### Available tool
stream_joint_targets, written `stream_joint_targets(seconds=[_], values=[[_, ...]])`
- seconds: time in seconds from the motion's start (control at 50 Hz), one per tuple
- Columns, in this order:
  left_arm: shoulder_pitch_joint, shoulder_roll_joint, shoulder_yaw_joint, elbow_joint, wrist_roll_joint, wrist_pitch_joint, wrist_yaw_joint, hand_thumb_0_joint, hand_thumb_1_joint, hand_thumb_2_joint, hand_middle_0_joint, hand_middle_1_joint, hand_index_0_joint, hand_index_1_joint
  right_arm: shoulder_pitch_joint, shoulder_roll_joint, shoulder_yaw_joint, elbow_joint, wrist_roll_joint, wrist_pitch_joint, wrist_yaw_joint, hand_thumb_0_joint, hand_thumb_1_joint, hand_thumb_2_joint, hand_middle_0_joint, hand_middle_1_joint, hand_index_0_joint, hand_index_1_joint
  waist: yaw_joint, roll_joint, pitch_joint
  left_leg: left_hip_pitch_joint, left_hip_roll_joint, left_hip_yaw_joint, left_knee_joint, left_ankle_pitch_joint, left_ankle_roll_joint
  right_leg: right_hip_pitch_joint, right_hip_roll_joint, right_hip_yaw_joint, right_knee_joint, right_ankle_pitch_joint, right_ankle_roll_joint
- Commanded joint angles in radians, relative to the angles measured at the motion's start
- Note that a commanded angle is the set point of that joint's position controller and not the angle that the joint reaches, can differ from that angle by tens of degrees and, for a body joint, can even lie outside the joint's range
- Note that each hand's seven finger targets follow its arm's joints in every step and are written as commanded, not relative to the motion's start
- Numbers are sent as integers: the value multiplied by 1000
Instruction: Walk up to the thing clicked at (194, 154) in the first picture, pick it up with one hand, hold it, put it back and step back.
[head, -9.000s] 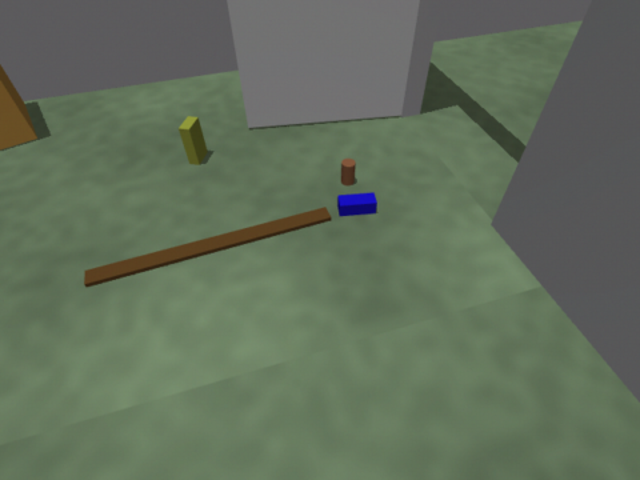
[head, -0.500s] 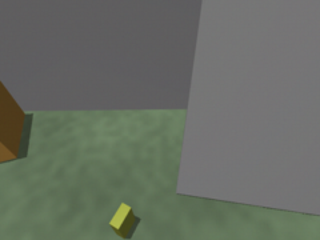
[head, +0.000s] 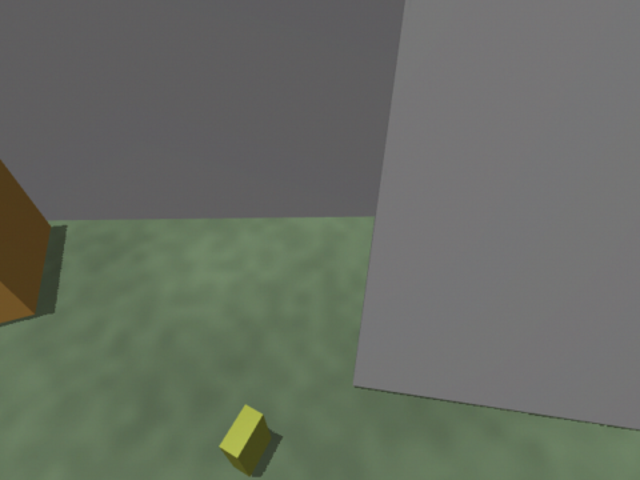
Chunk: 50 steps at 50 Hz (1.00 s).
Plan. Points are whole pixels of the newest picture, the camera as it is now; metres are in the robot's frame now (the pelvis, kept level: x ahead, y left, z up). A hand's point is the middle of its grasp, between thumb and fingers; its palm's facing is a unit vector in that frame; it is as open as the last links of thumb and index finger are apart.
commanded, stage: stand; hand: left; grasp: from the side
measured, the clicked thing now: (247, 441) +0.34 +0.23 -0.68
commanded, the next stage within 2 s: go down in 0.18 s
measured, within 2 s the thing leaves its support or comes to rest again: neither
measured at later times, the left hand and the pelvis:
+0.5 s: hand out of the picture +0.15 +0.26 -0.16, palm faces +0.06 -0.94 -0.33, open 10.6 cm; pelvis -0.01 -0.01 -0.02, yaw +1 degrees
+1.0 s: hand out of the picture +0.12 +0.30 -0.21, palm faces +0.11 -0.94 -0.32, open 17.3 cm; pelvis -0.03 +0.00 -0.09, yaw +1 degrees
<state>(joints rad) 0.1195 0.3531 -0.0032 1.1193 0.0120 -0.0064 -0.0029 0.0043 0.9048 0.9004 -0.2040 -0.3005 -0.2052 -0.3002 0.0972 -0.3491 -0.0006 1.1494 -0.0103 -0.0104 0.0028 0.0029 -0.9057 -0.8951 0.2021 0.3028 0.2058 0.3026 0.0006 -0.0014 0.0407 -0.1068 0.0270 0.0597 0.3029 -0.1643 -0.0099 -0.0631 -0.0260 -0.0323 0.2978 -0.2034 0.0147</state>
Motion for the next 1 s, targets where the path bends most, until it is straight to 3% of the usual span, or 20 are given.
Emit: stream_joint_targets(seconds=[0.0,0.24,0.26,0.28,0.3,0.32,0.34,0.36,0.38,0.42,0.46,0.48,0.56,0.6,0.62,0.66,0.74,0.92,0.96,0.98], values=[[-30,214,38,-57,0,-24,13,0,900,900,-200,-300,-200,-301,-46,-217,-40,-66,-1,-20,-11,0,-900,-900,200,300,200,300,-2,11,-75,59,124,-101,-33,177,23,-31,-123,95,-50,184,-32],[-35,213,40,-57,-2,-22,15,0,900,900,-200,-300,-200,-301,-43,-210,-37,-71,-1,-20,-11,0,-900,-900,200,300,200,300,-2,-1,-71,61,127,-102,-30,186,24,-29,-124,93,-45,188,-32],[-37,214,40,-58,-3,-22,15,0,820,820,-120,-220,-120,-221,-36,-209,-37,-67,-1,-21,-12,0,-892,-903,203,296,201,296,-4,-6,-71,60,127,-107,-36,191,21,-31,-123,95,-43,185,-33],[-388,39,44,-409,-51,-111,27,0,740,740,-40,-140,-40,-141,19,-47,4,-345,71,-67,-32,0,-972,-928,198,299,200,299,-120,32,34,-102,-22,0,38,35,24,-264,22,24,30,123,-24],[-478,92,63,-320,-50,-98,33,0,660,660,0,-60,-5,-61,65,-80,-4,-295,73,-65,-41,0,-968,-926,199,300,200,300,-86,-3,-13,-88,-20,-9,52,25,24,-210,22,8,39,94,-23],[-277,207,132,-152,-22,-61,35,0,580,580,0,-16,-10,-4,105,-118,-28,-299,75,-54,-50,0,-975,-928,199,300,200,300,-52,-5,-12,-101,-18,-6,59,9,22,-206,27,0,49,58,-30],[-263,218,150,-95,0,-46,25,0,500,500,0,-20,-13,-6,124,-112,-41,-309,66,-51,-49,0,-957,-921,199,300,200,300,-52,-39,-58,-131,-22,-14,104,24,26,-230,25,0,77,64,-32],[-336,263,179,-112,16,-47,12,0,420,420,0,-25,-17,-9,135,-109,-47,-337,62,-52,-50,0,-964,-922,199,300,200,300,-36,-28,-98,-151,-23,-17,140,43,27,-242,24,0,115,82,-33],[-305,285,213,-105,42,-53,2,0,340,340,-1,-28,-18,-12,147,-111,-68,-362,45,-59,-51,0,-951,-919,199,300,200,300,-24,-25,-181,-144,-24,-17,180,77,28,-229,19,5,154,117,-31],[-119,251,241,-74,74,-34,-17,0,203,200,-6,-33,-21,-18,185,-92,-81,-401,31,-65,-41,0,-920,-910,200,300,200,300,22,17,-260,-194,-40,-16,234,131,19,-212,12,6,212,157,-37],[-79,256,272,-98,80,-16,-21,0,69,146,-29,-33,-43,-19,176,-89,-86,-444,33,-69,-38,0,-905,-904,200,300,200,300,33,30,-269,-224,-45,-15,256,142,17,-221,17,6,241,167,-36],[-91,223,261,-88,80,-5,-26,0,31,142,-34,-37,-45,-25,172,-82,-87,-457,33,-68,-37,0,-905,-904,200,300,200,300,15,24,-241,-246,-43,-19,268,138,17,-253,19,6,252,163,-35],[-114,256,319,-158,69,-7,-51,0,-229,72,-48,-35,-56,-26,153,-76,-91,-520,30,-72,-26,0,-869,-896,199,300,200,300,9,4,-241,-376,-32,-30,391,83,21,-376,22,4,359,92,-34],[-113,235,321,-202,62,-34,-78,0,-325,67,-51,-44,-58,-39,160,-68,-96,-546,27,-84,-24,0,-871,-896,199,300,200,300,-5,8,-267,-428,-24,-36,463,40,23,-463,24,4,435,43,-35],[-81,252,349,-224,55,-47,-92,0,-374,53,-55,-51,-63,-45,159,-77,-103,-567,25,-90,-25,0,-869,-896,199,300,200,300,-2,19,-299,-444,-22,-35,501,48,25,-482,23,4,470,48,-34],[-89,260,350,-336,47,-74,-117,0,-432,47,-56,-66,-65,-58,162,-71,-106,-586,24,-98,-24,0,-868,-895,199,300,200,300,2,64,-322,-474,-12,-52,538,17,21,-558,28,1,528,-3,-40],[-22,257,372,-474,31,-70,-135,0,-576,5,-78,-65,-84,-60,157,-72,-110,-633,26,-114,-33,0,-860,-891,200,300,200,300,-9,81,-384,-493,5,-72,586,-7,19,-638,34,-7,591,-42,-40],[124,266,411,-645,9,35,-129,0,-603,0,-83,-36,-92,-28,143,-62,-93,-679,25,-147,-65,0,-879,-893,200,300,200,300,-28,66,-398,-578,7,-71,668,-57,25,-687,28,-2,634,-66,-30],[94,270,412,-726,4,41,-132,0,-575,0,-79,-36,-88,-28,133,-58,-91,-697,22,-158,-72,0,-884,-894,200,300,200,300,-26,80,-406,-585,5,-74,681,-64,24,-704,26,-1,645,-74,-31],[131,252,407,-699,3,51,-134,0,-585,0,-82,-50,-93,-40,134,-54,-88,-696,21,-163,-75,0,-881,-893,200,300,200,300,-32,84,-388,-591,6,-76,682,-70,23,-714,27,-5,651,-83,-31]])
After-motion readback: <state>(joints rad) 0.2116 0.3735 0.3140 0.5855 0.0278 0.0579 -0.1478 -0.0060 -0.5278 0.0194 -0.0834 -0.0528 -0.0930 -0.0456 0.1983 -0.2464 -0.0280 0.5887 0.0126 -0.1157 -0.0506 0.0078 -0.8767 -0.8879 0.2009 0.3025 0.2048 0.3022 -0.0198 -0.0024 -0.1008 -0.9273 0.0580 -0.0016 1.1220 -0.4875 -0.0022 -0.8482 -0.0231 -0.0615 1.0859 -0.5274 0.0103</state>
